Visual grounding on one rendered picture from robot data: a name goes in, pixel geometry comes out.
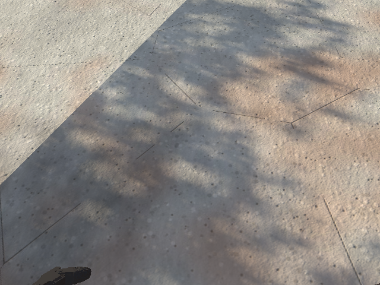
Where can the robot left hand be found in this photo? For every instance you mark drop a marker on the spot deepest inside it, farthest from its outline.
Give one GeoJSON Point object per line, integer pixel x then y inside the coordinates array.
{"type": "Point", "coordinates": [65, 276]}

